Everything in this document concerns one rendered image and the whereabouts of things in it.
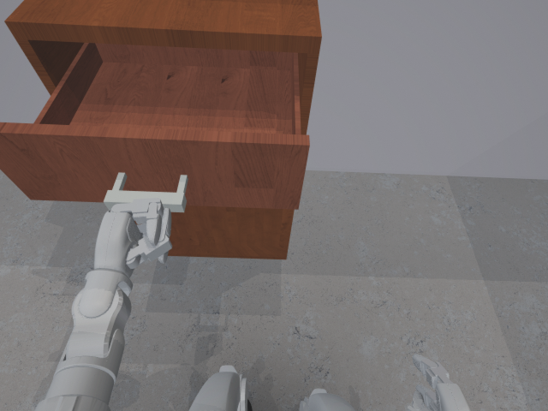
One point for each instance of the right robot shin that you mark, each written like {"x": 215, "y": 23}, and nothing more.
{"x": 315, "y": 391}

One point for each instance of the robot right hand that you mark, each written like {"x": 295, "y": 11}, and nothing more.
{"x": 449, "y": 396}

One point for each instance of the handle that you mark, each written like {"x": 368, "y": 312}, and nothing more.
{"x": 175, "y": 201}

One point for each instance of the drawer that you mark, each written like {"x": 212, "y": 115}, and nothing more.
{"x": 229, "y": 119}

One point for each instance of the robot left thigh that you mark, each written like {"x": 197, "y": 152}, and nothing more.
{"x": 223, "y": 391}

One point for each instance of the cabinet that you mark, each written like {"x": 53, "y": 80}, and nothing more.
{"x": 51, "y": 33}

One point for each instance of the left robot forearm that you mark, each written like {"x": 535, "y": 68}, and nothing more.
{"x": 88, "y": 368}

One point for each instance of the robot left hand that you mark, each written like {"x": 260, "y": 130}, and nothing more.
{"x": 118, "y": 233}

